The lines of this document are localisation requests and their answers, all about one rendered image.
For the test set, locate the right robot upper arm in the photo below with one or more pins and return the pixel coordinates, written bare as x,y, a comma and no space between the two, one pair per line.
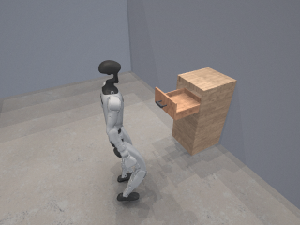
113,106

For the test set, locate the right robot foot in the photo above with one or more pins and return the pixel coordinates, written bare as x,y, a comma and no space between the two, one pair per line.
131,197

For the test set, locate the drawer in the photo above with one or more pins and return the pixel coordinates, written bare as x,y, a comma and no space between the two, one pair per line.
180,103

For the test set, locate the right robot shin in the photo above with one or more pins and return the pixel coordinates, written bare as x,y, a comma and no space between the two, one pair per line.
134,181

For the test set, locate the right robot forearm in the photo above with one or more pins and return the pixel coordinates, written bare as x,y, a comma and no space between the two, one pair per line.
118,143

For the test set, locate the handle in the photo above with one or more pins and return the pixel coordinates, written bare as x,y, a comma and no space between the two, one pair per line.
160,105

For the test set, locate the cabinet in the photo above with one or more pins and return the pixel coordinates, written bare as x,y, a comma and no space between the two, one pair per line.
202,129

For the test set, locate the right robot hand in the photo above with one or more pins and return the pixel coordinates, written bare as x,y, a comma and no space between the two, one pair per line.
131,161

